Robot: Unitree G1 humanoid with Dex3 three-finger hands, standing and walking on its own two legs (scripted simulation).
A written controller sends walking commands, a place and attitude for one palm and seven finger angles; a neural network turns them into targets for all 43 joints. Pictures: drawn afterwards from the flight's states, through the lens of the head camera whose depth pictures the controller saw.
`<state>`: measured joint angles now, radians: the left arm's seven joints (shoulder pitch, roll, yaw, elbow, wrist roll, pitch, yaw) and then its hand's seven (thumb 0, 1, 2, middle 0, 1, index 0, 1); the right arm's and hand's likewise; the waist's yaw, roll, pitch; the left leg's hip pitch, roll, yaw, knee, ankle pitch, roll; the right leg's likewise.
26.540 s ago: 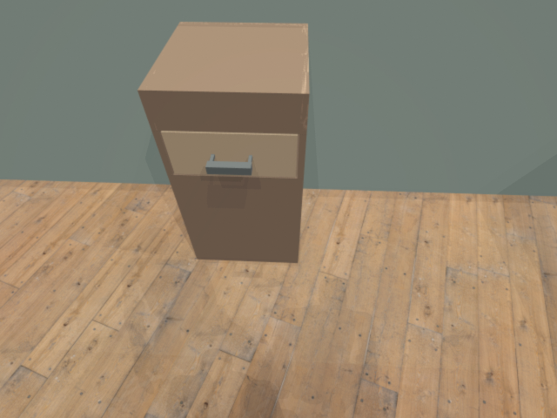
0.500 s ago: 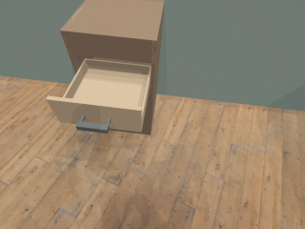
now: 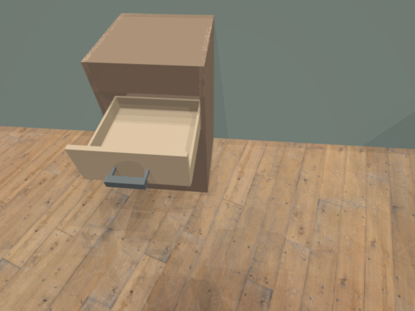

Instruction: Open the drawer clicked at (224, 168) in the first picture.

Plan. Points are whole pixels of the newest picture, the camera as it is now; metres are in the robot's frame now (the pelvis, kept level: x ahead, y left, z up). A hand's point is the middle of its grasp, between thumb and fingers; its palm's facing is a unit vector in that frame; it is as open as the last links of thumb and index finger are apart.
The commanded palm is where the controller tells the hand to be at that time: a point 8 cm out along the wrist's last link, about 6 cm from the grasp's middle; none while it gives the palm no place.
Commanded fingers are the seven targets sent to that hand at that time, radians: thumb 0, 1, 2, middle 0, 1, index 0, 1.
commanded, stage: let the arm hang, fingers relaxed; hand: left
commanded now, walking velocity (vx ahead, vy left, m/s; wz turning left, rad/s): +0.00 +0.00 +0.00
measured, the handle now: (128, 176) +0.53 +0.29 -0.18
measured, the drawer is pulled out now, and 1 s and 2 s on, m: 0.30 0.30 0.30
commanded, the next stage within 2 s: look to check the result in 0.22 s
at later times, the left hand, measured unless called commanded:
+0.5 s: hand out of the picture -0.01 +0.14 -0.17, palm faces +0.04 -0.98 -0.19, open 7.4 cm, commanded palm none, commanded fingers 0.00 0.90 0.90 -0.20 -0.30 -0.20 -0.30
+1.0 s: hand out of the picture +0.01 +0.14 -0.17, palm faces +0.04 -0.98 -0.20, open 7.4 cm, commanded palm none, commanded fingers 0.00 0.90 0.90 -0.20 -0.30 -0.20 -0.30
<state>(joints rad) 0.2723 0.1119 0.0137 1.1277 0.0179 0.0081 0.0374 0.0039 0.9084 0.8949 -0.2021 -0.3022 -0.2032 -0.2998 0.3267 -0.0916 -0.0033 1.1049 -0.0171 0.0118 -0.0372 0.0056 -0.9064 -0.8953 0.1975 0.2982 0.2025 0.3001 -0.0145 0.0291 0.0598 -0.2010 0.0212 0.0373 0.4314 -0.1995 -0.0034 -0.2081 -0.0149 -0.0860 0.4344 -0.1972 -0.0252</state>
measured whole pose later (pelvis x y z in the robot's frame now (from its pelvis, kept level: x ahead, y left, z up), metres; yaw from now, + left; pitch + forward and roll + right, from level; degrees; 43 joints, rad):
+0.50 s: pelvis +0.01 -0.02 +0.00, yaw +0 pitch -2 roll +0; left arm 0.28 0.11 0.02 1.14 0.01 0.00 0.04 0.00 0.90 0.89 -0.20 -0.30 -0.20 -0.30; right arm 0.32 -0.12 -0.01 1.12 -0.01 0.01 -0.05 0.01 -0.91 -0.90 0.20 0.30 0.20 0.30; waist -0.01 0.02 0.08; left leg -0.18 0.05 0.02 0.41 -0.20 -0.03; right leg -0.18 0.01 -0.10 0.40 -0.19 -0.05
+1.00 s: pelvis +0.02 -0.03 +0.00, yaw +0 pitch -1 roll +0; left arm 0.26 0.11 0.02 1.14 0.01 0.00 0.04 0.00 0.91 0.89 -0.20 -0.30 -0.20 -0.30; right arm 0.31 -0.11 -0.01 1.12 -0.01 0.01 -0.05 0.00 -0.91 -0.90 0.20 0.30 0.20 0.30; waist -0.01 0.03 0.08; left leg -0.16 0.06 0.02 0.40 -0.20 -0.05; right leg -0.17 0.03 -0.11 0.39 -0.21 -0.07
